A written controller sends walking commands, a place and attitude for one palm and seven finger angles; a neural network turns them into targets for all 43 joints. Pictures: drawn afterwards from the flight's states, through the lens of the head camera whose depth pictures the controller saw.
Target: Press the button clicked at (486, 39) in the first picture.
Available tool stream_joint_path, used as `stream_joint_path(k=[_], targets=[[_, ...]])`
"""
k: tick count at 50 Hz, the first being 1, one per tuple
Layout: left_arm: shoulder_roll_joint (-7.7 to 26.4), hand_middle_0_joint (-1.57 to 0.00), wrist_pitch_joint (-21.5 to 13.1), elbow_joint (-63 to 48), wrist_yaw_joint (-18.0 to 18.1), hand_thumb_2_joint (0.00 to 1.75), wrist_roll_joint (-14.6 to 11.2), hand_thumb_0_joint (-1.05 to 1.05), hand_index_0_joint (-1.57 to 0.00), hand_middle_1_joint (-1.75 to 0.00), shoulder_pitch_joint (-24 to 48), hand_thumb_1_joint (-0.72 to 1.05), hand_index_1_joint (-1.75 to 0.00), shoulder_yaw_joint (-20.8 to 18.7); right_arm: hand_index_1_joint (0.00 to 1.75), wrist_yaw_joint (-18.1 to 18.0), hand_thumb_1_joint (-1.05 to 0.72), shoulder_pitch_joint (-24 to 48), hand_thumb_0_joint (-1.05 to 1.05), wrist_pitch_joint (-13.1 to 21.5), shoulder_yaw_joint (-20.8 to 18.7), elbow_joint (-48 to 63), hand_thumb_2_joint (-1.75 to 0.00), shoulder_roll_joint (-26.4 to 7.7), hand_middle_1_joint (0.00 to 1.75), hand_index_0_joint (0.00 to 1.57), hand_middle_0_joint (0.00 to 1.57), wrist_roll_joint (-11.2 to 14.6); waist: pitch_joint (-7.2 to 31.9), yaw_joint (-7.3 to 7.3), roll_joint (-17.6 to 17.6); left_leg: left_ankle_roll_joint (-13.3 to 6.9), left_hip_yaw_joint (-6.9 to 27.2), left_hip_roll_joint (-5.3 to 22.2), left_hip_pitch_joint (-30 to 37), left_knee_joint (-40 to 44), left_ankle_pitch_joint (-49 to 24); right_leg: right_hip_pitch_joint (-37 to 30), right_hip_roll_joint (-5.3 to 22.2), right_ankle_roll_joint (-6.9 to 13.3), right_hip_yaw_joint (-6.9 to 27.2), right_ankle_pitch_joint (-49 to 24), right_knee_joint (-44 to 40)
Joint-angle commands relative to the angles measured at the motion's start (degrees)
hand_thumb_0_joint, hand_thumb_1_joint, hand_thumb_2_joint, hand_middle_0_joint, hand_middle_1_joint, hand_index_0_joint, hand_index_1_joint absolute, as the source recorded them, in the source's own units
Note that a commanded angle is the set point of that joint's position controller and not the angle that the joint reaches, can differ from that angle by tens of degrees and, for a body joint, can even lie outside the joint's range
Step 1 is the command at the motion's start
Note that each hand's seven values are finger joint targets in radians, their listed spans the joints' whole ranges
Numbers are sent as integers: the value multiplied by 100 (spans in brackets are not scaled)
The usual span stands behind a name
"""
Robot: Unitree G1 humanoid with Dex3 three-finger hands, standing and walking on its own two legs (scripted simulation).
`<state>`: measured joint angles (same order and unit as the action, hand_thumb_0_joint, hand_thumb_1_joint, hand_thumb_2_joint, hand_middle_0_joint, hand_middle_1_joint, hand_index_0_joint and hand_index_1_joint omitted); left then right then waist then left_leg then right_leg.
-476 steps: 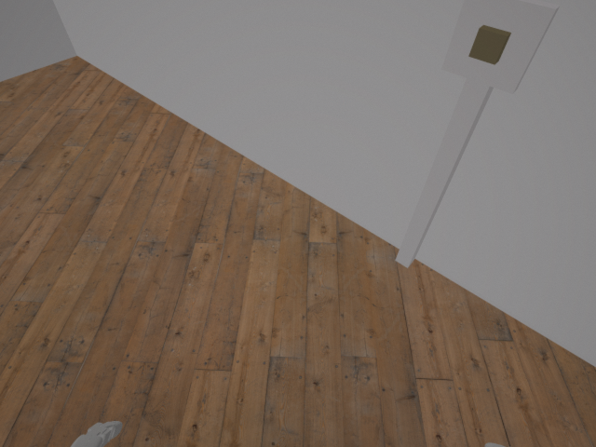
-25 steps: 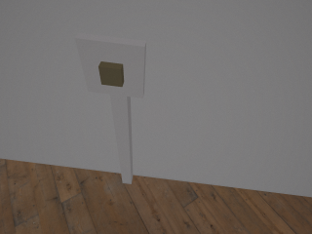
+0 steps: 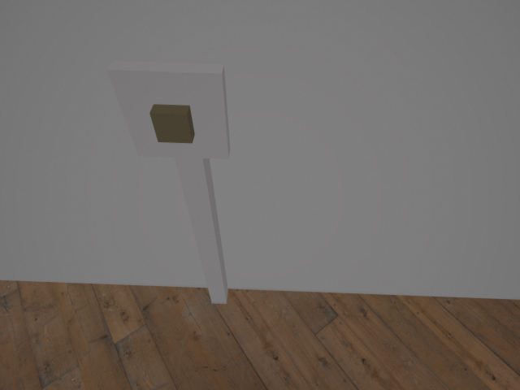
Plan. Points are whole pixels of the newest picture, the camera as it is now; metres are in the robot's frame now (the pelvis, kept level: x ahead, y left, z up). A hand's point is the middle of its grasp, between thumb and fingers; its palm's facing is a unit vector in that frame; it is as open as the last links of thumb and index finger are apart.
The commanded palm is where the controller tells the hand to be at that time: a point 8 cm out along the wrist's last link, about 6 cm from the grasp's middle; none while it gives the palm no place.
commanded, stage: look again from close up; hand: left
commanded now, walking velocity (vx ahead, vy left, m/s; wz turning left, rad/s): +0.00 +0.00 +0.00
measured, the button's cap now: (173, 123) +0.51 +0.18 +0.14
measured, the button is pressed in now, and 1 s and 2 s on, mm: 0 0 0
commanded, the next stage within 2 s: raise the hand and make a fist in 0.32 s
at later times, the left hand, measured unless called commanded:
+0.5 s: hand out of the picture +0.04 +0.20 -0.14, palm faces +0.18 -0.96 -0.21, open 7.2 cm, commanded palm +0.09 +0.23 -0.06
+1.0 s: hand (120, 389) +0.13 +0.19 +0.01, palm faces +0.21 -0.97 -0.09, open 4.3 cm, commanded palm +0.12 +0.23 +0.01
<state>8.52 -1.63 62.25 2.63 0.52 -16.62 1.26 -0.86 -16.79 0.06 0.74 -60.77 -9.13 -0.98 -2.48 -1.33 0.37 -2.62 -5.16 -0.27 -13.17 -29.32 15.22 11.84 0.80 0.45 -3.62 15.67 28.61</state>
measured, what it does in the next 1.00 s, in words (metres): lowers itself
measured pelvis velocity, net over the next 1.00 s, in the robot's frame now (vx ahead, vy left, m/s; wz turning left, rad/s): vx -0.01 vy -0.03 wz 0.08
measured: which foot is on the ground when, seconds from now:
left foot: down 0.00-1.00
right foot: down 0.00-1.00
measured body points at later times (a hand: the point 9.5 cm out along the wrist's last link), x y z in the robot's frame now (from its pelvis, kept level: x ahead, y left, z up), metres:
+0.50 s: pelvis -0.01 +0.01 +0.00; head -0.01 +0.02 +0.45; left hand +0.03 +0.25 -0.12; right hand +0.03 -0.22 -0.14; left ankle +0.01 +0.09 -0.74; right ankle +0.00 -0.11 -0.74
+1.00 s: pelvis -0.01 -0.03 -0.07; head +0.03 -0.01 +0.38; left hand +0.11 +0.24 +0.02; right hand +0.24 -0.24 -0.11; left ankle +0.01 +0.09 -0.74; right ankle +0.00 -0.11 -0.74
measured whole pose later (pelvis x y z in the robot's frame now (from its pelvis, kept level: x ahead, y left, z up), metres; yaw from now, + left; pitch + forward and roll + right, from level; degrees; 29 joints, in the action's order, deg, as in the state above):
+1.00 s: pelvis -0.01 -0.03 -0.07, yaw +5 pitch +10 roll -3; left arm 12.8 -31.6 -9.2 -12.1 -16.0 -36.1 -9.7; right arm -1.2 -9.0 12.4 -1.4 -28.5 -14.5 0.8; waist 6.0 3.2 0.6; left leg -0.4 1.9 1.5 -43.8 -61.3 27.6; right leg 38.9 -0.2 3.4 -9.5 29.2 58.0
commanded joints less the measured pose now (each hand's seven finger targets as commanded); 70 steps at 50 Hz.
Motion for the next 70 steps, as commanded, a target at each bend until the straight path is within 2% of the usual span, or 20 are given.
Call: stream_joint_path(k=[1, 20, 21, 22, 23, 24, 25, 27, 29, 31, 33, 37, 42, 48, 50, 54, 57, 59, 65, 70], targets=[[660, -20, -22, -333, 0, 90, 11, 0, -20, -30, -180, 90, -30, -102, 30, -14, -90, -200, 0, 127, -107, 310, -90, -540, 30, 20, 20, -6, 27, 70, 65, 28, 833, 600, -188, 631, -227, 200, 524, 260, 700, -9, -556], [515, -20, 30, -233, -32, 90, 36, 0, -20, -30, -470, 90, -30, -88, 30, -40, -90, -231, 0, 178, -113, 75, -90, -596, 30, 20, 20, 22, -217, 148, -95, -19, 925, 677, -265, 1168, 63, 69, 501, 146, 552, -376, -635], [639, -20, 0, -60, 171, 90, 101, 0, -20, -30, -760, 90, -30, -75, 30, -13, -90, 340, 0, 172, -105, 465, -90, -757, 30, 20, 20, 82, -644, 362, -90, 164, 534, 686, -514, 147, -461, 413, 724, 113, 717, -1136, -734], [2057, -23, -1217, -9203, 161, 90, -1136, 0, -23, -33, 3564, 90, -33, -1009, 30, -267, -90, 210, 0, 1006, -243, 2584, -90, -1583, 30, 20, 20, 407, 2410, -544, 924, 238, 735, 110, 1252, 709, -766, -58, 60, 143, 105, -1006, -148], [1639, -25, -921, -7912, 371, 90, -695, 0, -25, -36, 1061, 90, -36, -829, 30, -440, -90, 671, 0, 1590, 15, 2183, -90, -1102, 30, 20, 20, 391, 2133, 127, 1630, 343, 822, 399, 1365, 983, -680, 270, -62, 257, -3, -159, 319], [1170, -28, -660, -7327, 659, 90, -786, 0, -28, -39, 851, 90, -39, -547, 30, -483, -90, 646, 0, 1749, -94, 1827, -90, -1144, 30, 20, 20, 381, 1693, -43, 1403, 491, 907, 409, 586, 1121, 117, 500, -59, 198, -113, 273, 455], [-193, -31, -96, -6147, 635, 90, -777, 0, -31, -42, -917, 90, -42, 272, 30, -361, -90, 450, 0, 1758, -73, 1808, -90, -840, 30, 20, 20, 443, 869, -57, 1072, 402, 1061, 420, 215, 1226, 650, 933, -62, 170, -166, 341, 439], [-25, -36, -416, -7467, 459, 90, -1062, 0, -36, -48, -196, 90, -48, 313, 30, -372, -90, 629, 0, 1947, -152, 2412, -90, -1218, 30, 20, 20, 463, 254, -154, 810, 294, 1148, 337, -323, 891, 1273, 1012, -17, 126, -141, 400, 198], [-33, -42, -871, -6624, 279, 90, -976, 0, -42, -54, -595, 90, -54, 102, 30, -316, -90, 585, 0, 2024, -252, 2612, -90, -1261, 30, 20, 20, 308, -86, -252, -498, 246, 1106, 147, -882, 286, 1166, 1493, -70, 83, -191, 785, 155], [-451, -47, -1472, -5698, -235, 90, -1093, 0, -47, -60, -1665, 90, -60, 105, 30, -162, -90, 689, 0, 1952, -379, 2862, -90, -1228, 30, 20, 20, 223, -101, 40, -1791, 285, 930, 121, -1564, -358, 963, 2085, -162, 69, -353, 1243, 606], [-149, -53, -2217, -5594, -937, 90, -1296, 0, -53, -66, -2522, 90, -66, -403, 30, 18, -90, 831, 0, 1851, -540, 3152, -90, -1241, 30, 20, 20, 174, 318, 347, -2176, 343, 659, 34, -2002, -921, 521, 2146, -166, 101, -290, 1198, 958], [878, -64, -2689, -5908, -1929, 90, -1334, 0, -64, -78, -2703, 90, -78, -1419, 30, 212, -90, 1298, 0, 1532, -651, 3971, -90, -1276, 30, 20, 20, 242, 925, 635, -480, 324, 321, -181, -2254, -1476, 119, 1827, -62, 222, -81, 336, 1637], [1086, -78, -2884, -8600, -1419, 90, -1550, 0, -78, -93, -1433, 90, -93, -1597, 30, 78, -90, 949, 0, 1309, -532, 4278, -90, -922, 30, 20, 20, 203, 1915, 499, 1269, 175, 467, -7, -1860, -1817, -193, 2041, -133, 239, 180, 26, 1957], [782, -94, -3741, -8997, -1725, 90, -1634, 0, -94, -111, -384, 90, -111, -673, 30, -81, -90, 565, 0, 1584, -404, 3770, -90, -1102, 30, 20, 20, 212, 1592, -430, 698, 33, 784, 118, -2093, -2582, 107, 3061, -214, 113, 394, 411, 1870], [883, -100, -3426, -8335, -2147, 90, -1655, 0, -100, -117, -319, 90, -117, -582, 30, -135, -90, 552, 0, 1654, -367, 3707, -90, -1195, 30, 20, 20, 289, 1296, -536, 262, 9, 842, 128, -2375, -2613, 410, 3014, -182, 62, 514, 696, 1655], [1456, -111, -1804, -7208, -2582, 90, -1705, 0, -111, -129, -1604, 90, -129, -1432, 30, -261, -90, 794, 0, 1488, -435, 3968, -90, -1199, 30, 20, 20, 488, 1743, 103, -448, -3, 659, 3, -2502, -2252, 228, 1850, 59, -85, 890, 727, 1098], [1655, -119, -1120, -8029, -2292, 90, -2062, 0, -119, -138, -1694, 90, -138, -2259, 30, -339, -90, 999, 0, 1289, -372, 4181, -90, -958, 30, 20, 20, 459, 2450, 496, -510, 75, 617, -53, -2198, -1999, -373, 703, 294, -271, 930, -647, 1155], [1544, -124, -1222, -8317, -1908, 90, -2263, 0, -124, -144, -1806, 90, -144, -2537, 30, -358, -90, 1082, 0, 1248, -320, 4117, -90, -803, 30, 20, 20, 434, 2360, 619, -640, 127, 705, -1, -2084, -1890, -692, 389, 245, -313, 775, -1728, 1329], [1118, -130, -2140, -8529, -1759, 90, -2002, 0, -130, -150, -1446, 90, -150, -1765, 30, -223, -90, 612, 0, 1470, -347, 3820, -90, -933, 30, 20, 20, 372, 1460, 144, -79, 111, 642, 27, -1680, -1644, -940, 1255, 68, -256, 449, -2008, 1294], [1268, -130, -1961, -8131, -2336, 90, -2045, 0, -130, -150, -1099, 90, -150, -1515, 30, -280, -90, 531, 0, 1694, -363, 3763, -90, -1173, 30, 20, 20, 478, 1381, -40, -279, 54, 669, 28, -1574, -1578, -398, 1462, 93, -244, 622, -697, 791]])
